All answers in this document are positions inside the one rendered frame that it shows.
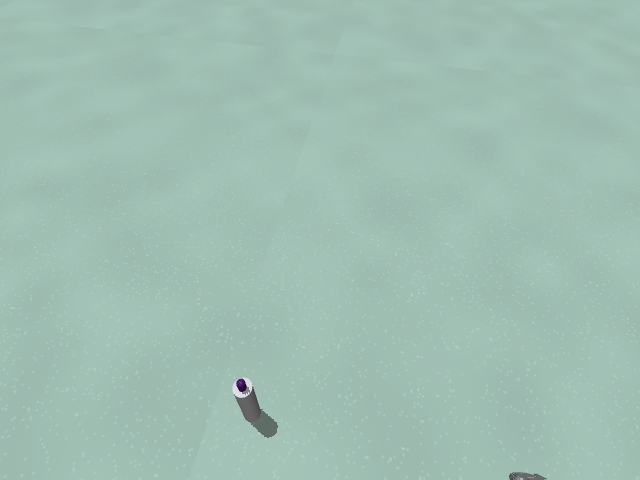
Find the bottle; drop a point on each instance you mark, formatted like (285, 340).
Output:
(245, 395)

